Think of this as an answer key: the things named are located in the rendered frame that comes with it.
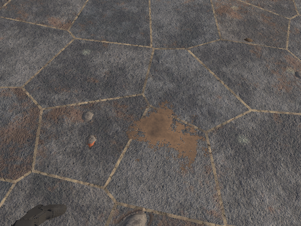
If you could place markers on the robot left hand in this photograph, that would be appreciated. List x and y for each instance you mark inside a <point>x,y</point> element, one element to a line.
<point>41,213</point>

